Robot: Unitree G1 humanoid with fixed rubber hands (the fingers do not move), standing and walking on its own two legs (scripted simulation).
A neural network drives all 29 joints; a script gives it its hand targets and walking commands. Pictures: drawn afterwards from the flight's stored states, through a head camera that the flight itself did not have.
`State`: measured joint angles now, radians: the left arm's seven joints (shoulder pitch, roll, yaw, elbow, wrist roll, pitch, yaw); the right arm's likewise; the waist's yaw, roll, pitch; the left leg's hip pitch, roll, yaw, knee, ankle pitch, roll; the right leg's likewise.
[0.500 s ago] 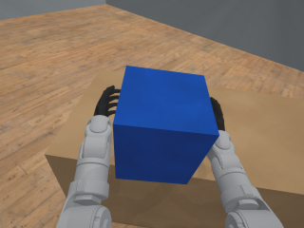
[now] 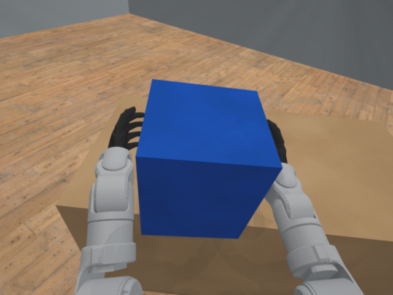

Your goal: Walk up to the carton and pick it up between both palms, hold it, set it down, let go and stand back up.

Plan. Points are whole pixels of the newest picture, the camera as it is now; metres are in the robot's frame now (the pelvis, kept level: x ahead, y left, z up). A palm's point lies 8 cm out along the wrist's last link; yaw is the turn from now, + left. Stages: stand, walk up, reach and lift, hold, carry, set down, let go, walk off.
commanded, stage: reach and lift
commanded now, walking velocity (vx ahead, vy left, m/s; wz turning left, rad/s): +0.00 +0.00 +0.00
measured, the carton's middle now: (198, 164) +0.36 +0.00 +0.12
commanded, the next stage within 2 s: hold in 0.90 s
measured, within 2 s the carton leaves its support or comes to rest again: neither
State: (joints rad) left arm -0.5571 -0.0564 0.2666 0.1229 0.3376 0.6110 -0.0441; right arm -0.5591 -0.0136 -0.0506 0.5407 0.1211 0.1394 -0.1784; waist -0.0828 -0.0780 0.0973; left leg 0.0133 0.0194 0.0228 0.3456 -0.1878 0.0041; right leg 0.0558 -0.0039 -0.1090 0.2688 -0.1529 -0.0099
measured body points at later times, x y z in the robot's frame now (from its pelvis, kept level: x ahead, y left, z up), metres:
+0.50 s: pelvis +0.00 +0.00 +0.00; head -0.03 +0.03 +0.45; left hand +0.38 +0.15 +0.18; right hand +0.37 -0.16 +0.16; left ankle +0.02 +0.11 -0.75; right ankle +0.01 -0.11 -0.75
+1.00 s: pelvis +0.00 +0.00 +0.00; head -0.04 +0.03 +0.45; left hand +0.38 +0.15 +0.20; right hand +0.37 -0.16 +0.18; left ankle +0.02 +0.11 -0.75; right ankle +0.01 -0.11 -0.75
